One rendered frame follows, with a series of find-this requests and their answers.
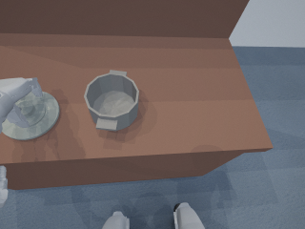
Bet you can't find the left robot thigh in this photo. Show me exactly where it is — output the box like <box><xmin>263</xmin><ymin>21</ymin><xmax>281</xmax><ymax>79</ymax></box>
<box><xmin>102</xmin><ymin>215</ymin><xmax>130</xmax><ymax>229</ymax></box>

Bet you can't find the knob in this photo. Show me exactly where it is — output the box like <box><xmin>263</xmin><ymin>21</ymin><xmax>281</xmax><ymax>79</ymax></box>
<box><xmin>17</xmin><ymin>101</ymin><xmax>35</xmax><ymax>117</ymax></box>

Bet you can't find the robot left forearm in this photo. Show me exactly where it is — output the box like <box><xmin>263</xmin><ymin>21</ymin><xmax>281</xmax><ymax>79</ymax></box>
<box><xmin>0</xmin><ymin>91</ymin><xmax>14</xmax><ymax>134</ymax></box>

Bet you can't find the right robot foot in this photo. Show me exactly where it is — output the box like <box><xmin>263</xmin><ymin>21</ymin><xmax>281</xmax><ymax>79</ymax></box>
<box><xmin>173</xmin><ymin>203</ymin><xmax>180</xmax><ymax>212</ymax></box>

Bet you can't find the pot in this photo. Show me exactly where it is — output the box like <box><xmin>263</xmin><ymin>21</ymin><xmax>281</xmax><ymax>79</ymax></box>
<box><xmin>84</xmin><ymin>70</ymin><xmax>139</xmax><ymax>132</ymax></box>

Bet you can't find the table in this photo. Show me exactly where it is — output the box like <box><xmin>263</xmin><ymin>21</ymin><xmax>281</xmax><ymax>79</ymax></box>
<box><xmin>0</xmin><ymin>0</ymin><xmax>274</xmax><ymax>190</ymax></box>

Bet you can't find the robot left hand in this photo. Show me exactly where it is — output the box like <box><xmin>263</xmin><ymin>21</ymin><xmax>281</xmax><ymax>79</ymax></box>
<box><xmin>0</xmin><ymin>77</ymin><xmax>43</xmax><ymax>128</ymax></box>

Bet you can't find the lid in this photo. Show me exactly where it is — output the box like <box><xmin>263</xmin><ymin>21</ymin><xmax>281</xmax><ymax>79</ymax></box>
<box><xmin>2</xmin><ymin>92</ymin><xmax>60</xmax><ymax>140</ymax></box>

